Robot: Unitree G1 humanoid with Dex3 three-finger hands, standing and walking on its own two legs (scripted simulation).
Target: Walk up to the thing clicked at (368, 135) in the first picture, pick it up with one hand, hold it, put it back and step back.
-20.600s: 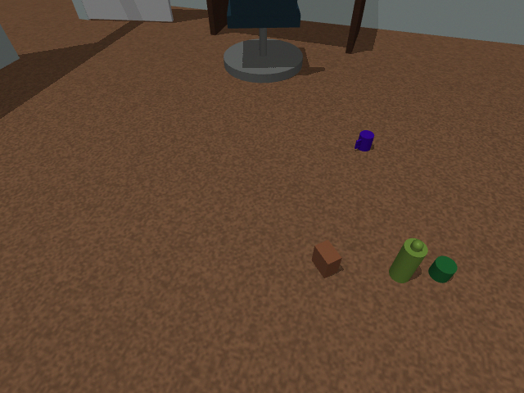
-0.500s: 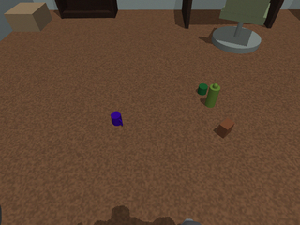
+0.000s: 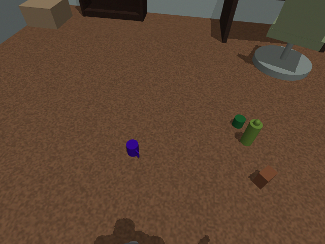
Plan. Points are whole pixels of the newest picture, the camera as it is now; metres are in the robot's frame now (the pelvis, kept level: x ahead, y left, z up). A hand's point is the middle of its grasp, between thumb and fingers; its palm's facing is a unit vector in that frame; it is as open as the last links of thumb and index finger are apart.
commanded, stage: walk up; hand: left
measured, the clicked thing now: (134, 149) +0.82 +0.24 -0.70
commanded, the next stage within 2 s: none
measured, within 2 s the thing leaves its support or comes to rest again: neither
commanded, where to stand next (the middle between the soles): +0.44 +0.01 m, yaw -1 degrees
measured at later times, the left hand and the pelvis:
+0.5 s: hand (86, 193) +0.28 +0.25 -0.11, palm faces -0.05 -0.91 -0.40, open 7.4 cm; pelvis +0.18 -0.02 +0.00, yaw -1 degrees
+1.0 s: hand (79, 168) +0.38 +0.31 -0.15, palm faces -0.07 -0.94 -0.34, open 7.4 cm; pelvis +0.32 +0.04 +0.01, yaw -2 degrees
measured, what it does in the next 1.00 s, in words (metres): walks ahead: right foot, then left foot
